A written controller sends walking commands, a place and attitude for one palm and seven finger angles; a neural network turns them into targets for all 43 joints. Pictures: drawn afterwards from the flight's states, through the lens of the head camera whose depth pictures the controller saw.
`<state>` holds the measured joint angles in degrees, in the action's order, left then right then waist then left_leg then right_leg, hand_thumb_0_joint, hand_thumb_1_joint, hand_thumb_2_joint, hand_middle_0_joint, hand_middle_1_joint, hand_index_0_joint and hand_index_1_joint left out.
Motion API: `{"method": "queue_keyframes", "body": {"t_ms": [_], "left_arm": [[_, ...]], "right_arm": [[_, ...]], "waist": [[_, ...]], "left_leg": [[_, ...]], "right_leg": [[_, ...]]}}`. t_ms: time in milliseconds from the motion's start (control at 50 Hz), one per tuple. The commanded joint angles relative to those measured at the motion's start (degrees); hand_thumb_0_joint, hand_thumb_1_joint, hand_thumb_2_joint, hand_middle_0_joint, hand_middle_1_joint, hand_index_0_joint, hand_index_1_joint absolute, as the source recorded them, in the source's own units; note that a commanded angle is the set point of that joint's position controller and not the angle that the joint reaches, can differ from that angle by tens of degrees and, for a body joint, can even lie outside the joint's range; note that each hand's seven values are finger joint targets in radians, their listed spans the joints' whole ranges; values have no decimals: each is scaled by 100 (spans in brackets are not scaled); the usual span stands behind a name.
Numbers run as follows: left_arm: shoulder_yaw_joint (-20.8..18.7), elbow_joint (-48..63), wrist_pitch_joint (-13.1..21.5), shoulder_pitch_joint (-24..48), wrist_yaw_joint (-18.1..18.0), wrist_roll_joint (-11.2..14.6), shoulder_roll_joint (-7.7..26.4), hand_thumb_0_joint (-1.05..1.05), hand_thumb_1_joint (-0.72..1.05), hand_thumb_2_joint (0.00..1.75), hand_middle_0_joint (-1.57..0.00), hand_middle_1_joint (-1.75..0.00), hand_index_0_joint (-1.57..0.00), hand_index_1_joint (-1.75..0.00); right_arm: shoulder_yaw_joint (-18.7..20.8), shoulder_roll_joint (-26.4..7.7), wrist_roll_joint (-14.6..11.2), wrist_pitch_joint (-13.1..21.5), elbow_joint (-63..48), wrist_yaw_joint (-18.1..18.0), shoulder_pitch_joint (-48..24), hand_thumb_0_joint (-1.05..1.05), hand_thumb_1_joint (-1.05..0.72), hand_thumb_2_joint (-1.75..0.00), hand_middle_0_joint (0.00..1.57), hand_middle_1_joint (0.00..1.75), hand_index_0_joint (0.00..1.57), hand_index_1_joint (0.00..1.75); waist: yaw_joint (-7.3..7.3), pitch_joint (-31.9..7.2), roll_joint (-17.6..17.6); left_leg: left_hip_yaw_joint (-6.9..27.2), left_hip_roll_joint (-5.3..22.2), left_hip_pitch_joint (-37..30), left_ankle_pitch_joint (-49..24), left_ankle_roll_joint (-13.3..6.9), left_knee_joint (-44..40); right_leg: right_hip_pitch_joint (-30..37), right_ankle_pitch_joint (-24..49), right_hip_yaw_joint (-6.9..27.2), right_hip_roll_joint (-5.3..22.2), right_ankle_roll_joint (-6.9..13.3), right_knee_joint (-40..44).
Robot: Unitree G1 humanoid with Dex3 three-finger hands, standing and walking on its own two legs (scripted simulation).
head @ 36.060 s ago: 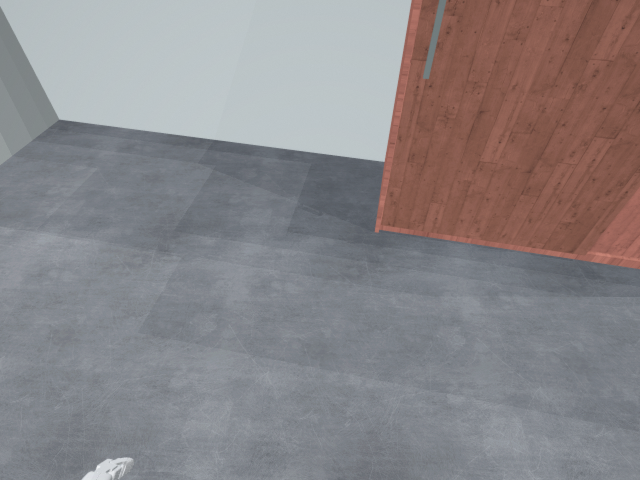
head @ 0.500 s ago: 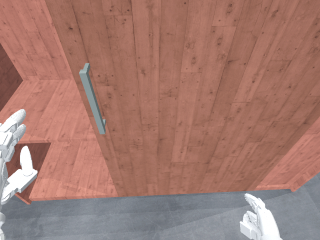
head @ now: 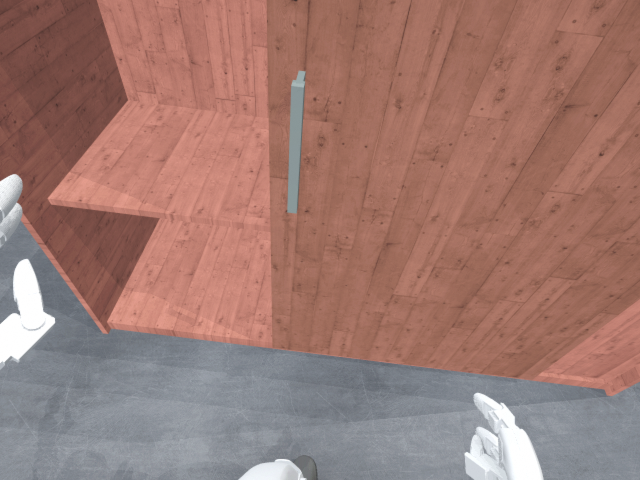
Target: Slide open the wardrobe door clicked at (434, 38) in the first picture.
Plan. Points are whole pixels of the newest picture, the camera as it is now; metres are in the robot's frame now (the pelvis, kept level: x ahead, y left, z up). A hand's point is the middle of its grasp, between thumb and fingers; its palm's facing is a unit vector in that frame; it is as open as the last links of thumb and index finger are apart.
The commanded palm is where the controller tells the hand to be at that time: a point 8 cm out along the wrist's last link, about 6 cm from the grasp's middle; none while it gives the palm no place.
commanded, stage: step back with the hand held close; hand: left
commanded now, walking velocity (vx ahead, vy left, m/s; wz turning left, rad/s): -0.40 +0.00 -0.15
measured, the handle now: (296, 149) +0.57 +0.11 +0.09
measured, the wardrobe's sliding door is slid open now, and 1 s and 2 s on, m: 0.55 0.55 0.55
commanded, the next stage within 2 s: stop stepping back and stand still in 0.06 s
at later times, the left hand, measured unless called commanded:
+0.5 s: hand out of the picture +0.11 +0.42 +0.18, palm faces +0.46 -0.86 -0.21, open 7.4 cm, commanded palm +0.03 +0.44 +0.19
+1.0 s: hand out of the picture +0.07 +0.44 +0.16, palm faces +0.40 -0.87 -0.30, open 7.4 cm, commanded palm +0.03 +0.46 +0.19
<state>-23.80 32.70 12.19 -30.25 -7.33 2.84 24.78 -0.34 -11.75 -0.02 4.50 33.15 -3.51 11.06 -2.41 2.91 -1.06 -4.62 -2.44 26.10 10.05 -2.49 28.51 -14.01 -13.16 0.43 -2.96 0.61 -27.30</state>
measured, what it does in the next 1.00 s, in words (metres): steps to the left: right foot, then left foot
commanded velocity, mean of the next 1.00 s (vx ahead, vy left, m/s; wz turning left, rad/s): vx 0.08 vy -0.13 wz -0.02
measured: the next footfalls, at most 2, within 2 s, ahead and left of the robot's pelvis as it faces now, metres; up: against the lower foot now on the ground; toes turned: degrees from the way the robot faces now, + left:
right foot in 0.34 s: -0.06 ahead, -0.09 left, +0.00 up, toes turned -6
left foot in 0.44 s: -0.09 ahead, +0.33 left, +0.00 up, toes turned -2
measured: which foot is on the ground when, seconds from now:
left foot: down 0.00-0.28, up 0.30-0.42, down 0.44-1.00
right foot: down 0.00-0.10, up 0.12-0.32, down 0.34-0.42, up 0.44-0.82, down 0.84-1.00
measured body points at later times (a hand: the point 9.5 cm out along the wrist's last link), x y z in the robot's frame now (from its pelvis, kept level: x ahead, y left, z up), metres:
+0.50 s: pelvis -0.14 +0.16 -0.06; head -0.13 +0.24 +0.38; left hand +0.08 +0.46 +0.19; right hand +0.02 -0.08 -0.10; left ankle -0.09 +0.26 -0.73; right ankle -0.12 -0.05 -0.69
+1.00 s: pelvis -0.16 +0.19 -0.02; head -0.19 +0.23 +0.43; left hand +0.04 +0.49 +0.17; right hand -0.06 -0.10 -0.08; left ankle -0.09 +0.29 -0.73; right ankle -0.32 +0.11 -0.72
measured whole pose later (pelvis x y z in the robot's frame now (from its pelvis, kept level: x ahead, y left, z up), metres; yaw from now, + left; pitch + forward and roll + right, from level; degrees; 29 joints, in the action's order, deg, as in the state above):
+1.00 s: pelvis -0.16 +0.19 -0.02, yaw -11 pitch -2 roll -1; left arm -26.4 26.4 10.1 -27.6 -9.3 4.3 21.8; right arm 1.2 -14.2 -1.1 4.0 38.3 -3.0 14.7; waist -2.3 -3.0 3.1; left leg -2.0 2.0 23.7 16.5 -2.7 44.3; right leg -1.3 -31.8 -3.8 -0.1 0.8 -36.8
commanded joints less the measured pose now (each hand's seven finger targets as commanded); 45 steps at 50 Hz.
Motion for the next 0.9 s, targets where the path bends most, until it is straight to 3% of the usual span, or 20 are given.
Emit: {"method": "queue_keyframes", "body": {"t_ms": [0, 40, 80, 100, 160, 220, 260, 280, 300, 320, 340, 360, 400, 420, 460, 480, 580, 720, 800, 880], "left_arm": [[-535, 1076, 424, 886, -216, -61, 967, 0, 90, 90, -20, -30, -20, -30], [-397, 896, 414, 1313, -196, -79, 883, 0, 90, 90, -20, -30, -20, -30], [-450, 939, 400, 1819, -172, -117, 836, 0, 90, 90, -20, -30, -20, -30], [-736, 985, 384, 1974, -179, -180, 1137, 0, 90, 90, -20, -30, -20, -30], [-731, 1130, 475, 1703, 2, -63, 1162, 0, 90, 90, -20, -30, -20, -30], [-849, 1579, 272, 427, 55, 186, 1037, 0, 90, 90, -20, -30, -20, -30], [-929, 1555, 480, -610, 5, 149, 1223, 0, 90, 90, -20, -30, -20, -30], [-837, 1753, 488, -298, 25, 23, 1142, 0, 90, 90, -20, -30, -20, -30], [-894, 2332, 316, 889, 199, 139, 1158, 0, 90, 90, -20, -30, -20, -30], [-1489, 3100, 307, 1915, 287, 274, 2069, 0, 90, 90, -20, -30, -20, -30], [-1492, 2648, 408, 3097, 191, 181, 2316, 0, 90, 90, -20, -30, -20, -30], [-961, 1086, 300, 2912, 116, 68, 1420, 0, 90, 90, -20, -30, -20, -30], [-431, 400, 122, 3256, -23, -97, 964, 0, 90, 90, -20, -30, -20, -30], [-632, 669, 235, 3392, -76, -193, 1359, 0, 90, 90, -20, -30, -20, -30], [-1183, 796, 439, 2971, 24, -138, 1758, 0, 90, 90, -20, -30, -20, -30], [-1023, 1608, 442, 2827, 147, 2, 1675, 0, 90, 90, -20, -30, -20, -30], [-530, 2676, 324, 1074, 154, 131, 991, 0, 90, 90, -20, -30, -20, -30], [-1061, 973, -91, -449, -216, 132, 1298, 0, 90, 90, -20, -30, -20, -30], [-1230, 473, -142, 387, -197, 143, 1571, 0, 90, 90, -20, -30, -20, -30], [-462, 178, 47, 773, -187, 180, 851, 0, 90, 90, -20, -30, -20, -30]], "right_arm": [[455, -757, -7, 260, -584, -66, -222, 0, -90, -90, 20, 30, 20, 30], [410, -818, -33, 236, -505, -79, -219, 0, -90, -90, 20, 30, 20, 30], [334, -1109, 11, 375, -704, -191, -724, 0, -90, -90, 20, 30, 20, 30], [317, -869, 70, 480, -658, -159, -662, 0, -90, -90, 20, 30, 20, 30], [579, -954, 35, 592, -636, 96, -615, 0, -90, -90, 20, 30, 20, 30], [756, -783, -116, 599, -871, 308, -585, 0, -90, -90, 20, 30, 20, 30], [667, -583, -406, 529, -748, 347, -195, 0, -90, -90, 20, 30, 20, 30], [750, -665, -392, 450, -620, 348, -398, 0, -90, -90, 20, 30, 20, 30], [774, -509, -260, 503, -476, 483, -230, 0, -90, -90, 20, 30, 20, 30], [509, -377, -135, 673, -758, 507, -103, 0, -90, -90, 20, 30, 20, 30], [107, -263, 179, 527, -828, 448, -241, 0, -90, -90, 20, 30, 20, 30], [114, -488, 225, 409, -416, 348, -97, 0, -90, -90, 20, 30, 20, 30], [575, -1037, -4, 514, -315, 288, -527, 0, -90, -90, 20, 30, 20, 30], [615, -1107, 53, 589, -447, 227, -196, 0, -90, -90, 20, 30, 20, 30], [585, -864, 52, 713, -448, 217, -91, 0, -90, -90, 20, 30, 20, 30], [568, -820, 156, 635, -655, 344, -320, 0, -90, -90, 20, 30, 20, 30], [501, -625, 79, 625, -711, 619, -586, 0, -90, -90, 20, 30, 20, 30], [287, -370, 147, 95, -587, 3, -212, 0, -90, -90, 20, 30, 20, 30], [431, -595, -69, -30, -465, -71, -129, 0, -90, -90, 20, 30, 20, 30], [531, -906, -218, 319, -549, 69, -356, 0, -90, -90, 20, 30, 20, 30]], "waist": [[365, -502, 1006], [480, -140, 785], [340, 69, -2336], [216, -389, -2268], [-78, -901, -1159], [-409, -1468, -1734], [-574, -1120, 1540], [-105, -484, 3408], [357, -665, 2266], [564, -844, 1055], [706, -366, 190], [620, -124, -490], [563, -7, -3857], [478, 229, -3682], [452, 166, -1097], [470, 17, -1202], [174, -831, -2191], [286, -1148, -1246], [394, -633, 1377], [233, 75, 2228]], "left_leg": [[1027, 446, -2698, 1083, 259, 2189], [1487, 707, -2516, 1448, 184, 1316], [3265, 2076, 98, 3753, -239, -2552], [3237, 2321, 1038, 4094, -108, -2917], [1620, 1651, 119, 3048, 1191, -2756], [-197, 461, -928, 1902, 2635, -1920], [-177, -230, -1751, 2046, 2016, 4595], [2348, 460, -966, 2920, 916, 8239], [2619, 418, 462, 3233, -1131, 9084], [2630, 947, 649, 3100, -1704, 7280], [1807, 1333, -143, 2477, -608, 4241], [845, 610, -420, 1531, 272, 1914], [1862, 995, -1257, 644, 416, -580], [3602, 2100, -771, 843, -74, -1100], [4360, 2231, -486, 1256, -704, -1238], [4799, 2134, -287, 1378, -353, -1465], [2112, 1436, -178, 3380, 169, -1757], [1069, 1129, -486, 1990, 283, -1132], [243, 251, 1399, 1732, 160, 3916], [634, 625, 1840, 1296, 42, 3180]], "right_leg": [[-3189, -1918, 1968, 1853, 879, 1743], [-3396, -1873, 1236, 1431, 515, 936], [-1551, -1857, 26, -422, -137, -2580], [-278, -1691, 312, -520, -91, -4217], [-314, -1678, -173, -832, -64, -4725], [198, -2081, -1202, -730, 176, -2634], [-1713, -2235, 138, 1174, 1263, 410], [-3384, -1158, 2515, 2460, 1912, 445], [-2756, -457, 1609, 2343, 1763, 109], [-2096, -968, 2162, 2848, 1695, 181], [-2355, -1427, 1710, 2449, -385, -506], [-2485, -2422, 88, 1304, 25, -1273], [-2737, -2214, -174, 77, 136, -4131], [-3284, -2462, 65, -94, -100, -5276], [-3444, -1535, 343, -12, -154, -5799], [-3126, -1494, 527, -42, -198, -5927], [-1294, -599, -318, -98, -49, -4075], [1294, -1674, -1209, -566, 313, 473], [1436, 801, 1277, 1921, 1363, 1456], [1615, 2975, 1481, 1889, 1174, 507]]}}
